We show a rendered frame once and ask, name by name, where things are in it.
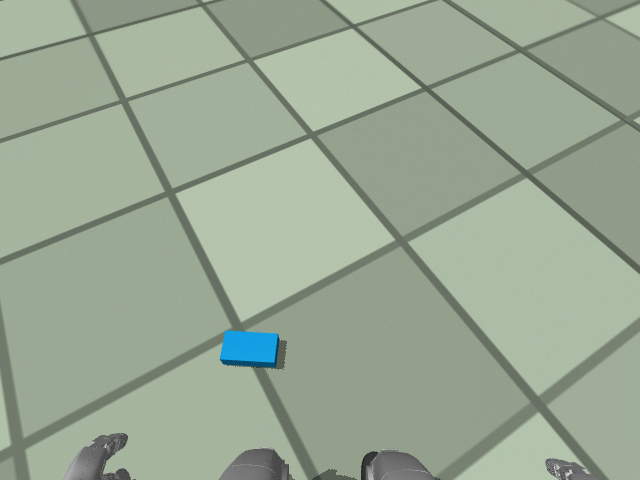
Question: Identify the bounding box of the left robot hand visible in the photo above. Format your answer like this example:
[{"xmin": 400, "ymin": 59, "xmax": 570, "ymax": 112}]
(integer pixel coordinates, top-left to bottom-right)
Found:
[{"xmin": 63, "ymin": 433, "xmax": 136, "ymax": 480}]

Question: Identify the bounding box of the carton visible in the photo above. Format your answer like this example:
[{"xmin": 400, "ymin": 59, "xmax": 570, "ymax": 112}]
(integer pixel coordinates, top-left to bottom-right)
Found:
[{"xmin": 220, "ymin": 330, "xmax": 279, "ymax": 368}]

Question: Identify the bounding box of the right robot foot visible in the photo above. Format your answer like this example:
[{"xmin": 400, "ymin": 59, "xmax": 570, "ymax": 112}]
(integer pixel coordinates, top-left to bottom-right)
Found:
[{"xmin": 361, "ymin": 452, "xmax": 378, "ymax": 480}]

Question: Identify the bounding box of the right robot hand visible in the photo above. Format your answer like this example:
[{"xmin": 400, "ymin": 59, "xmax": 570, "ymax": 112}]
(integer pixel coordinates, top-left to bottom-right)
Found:
[{"xmin": 545, "ymin": 458, "xmax": 599, "ymax": 480}]

